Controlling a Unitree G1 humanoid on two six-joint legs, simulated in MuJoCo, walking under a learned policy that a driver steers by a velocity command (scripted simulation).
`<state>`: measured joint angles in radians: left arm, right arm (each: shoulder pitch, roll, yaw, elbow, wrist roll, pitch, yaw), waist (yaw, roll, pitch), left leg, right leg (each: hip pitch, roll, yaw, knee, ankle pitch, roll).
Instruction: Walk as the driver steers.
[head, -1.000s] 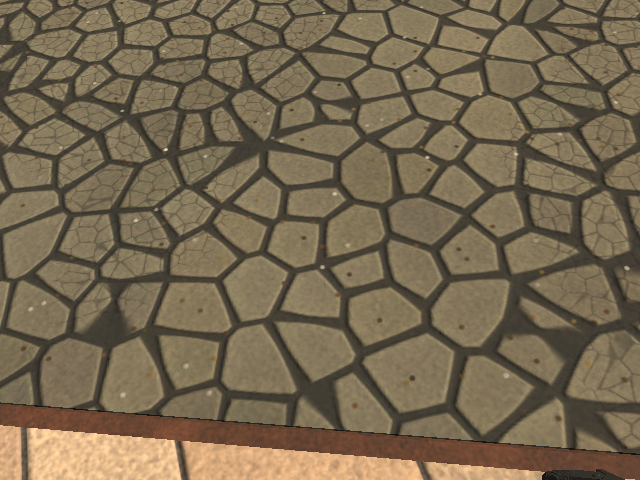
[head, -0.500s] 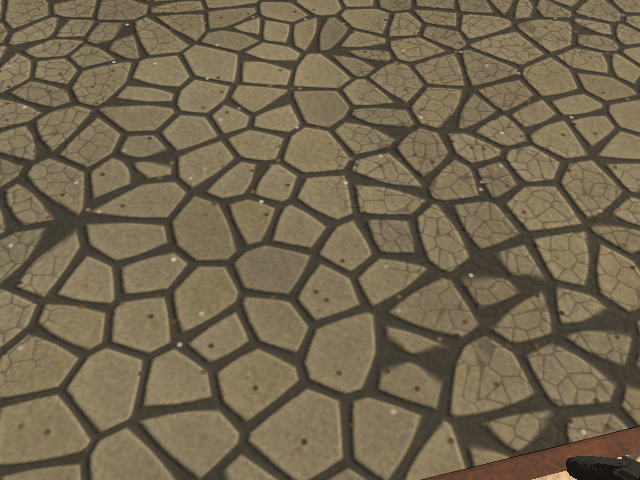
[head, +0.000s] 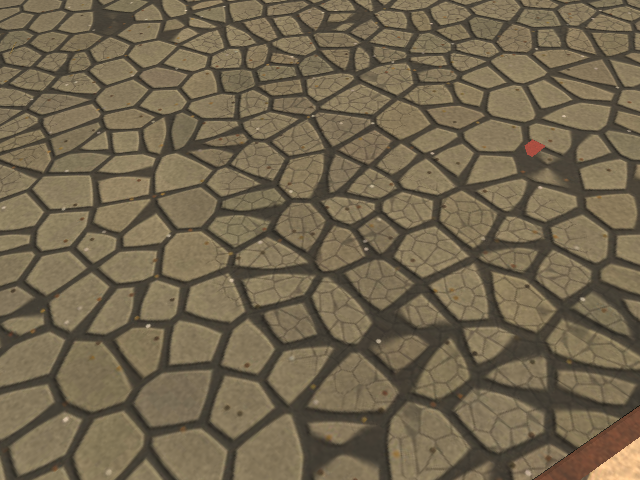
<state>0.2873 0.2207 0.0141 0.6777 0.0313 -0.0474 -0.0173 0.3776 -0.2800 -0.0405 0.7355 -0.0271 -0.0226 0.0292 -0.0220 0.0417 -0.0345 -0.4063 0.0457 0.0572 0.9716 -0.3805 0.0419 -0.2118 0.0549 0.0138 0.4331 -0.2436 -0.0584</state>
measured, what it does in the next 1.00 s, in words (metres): walks ahead, turning right: left foot, then right foot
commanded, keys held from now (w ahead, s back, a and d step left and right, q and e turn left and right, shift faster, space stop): w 0.22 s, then w+e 0.44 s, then e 0.34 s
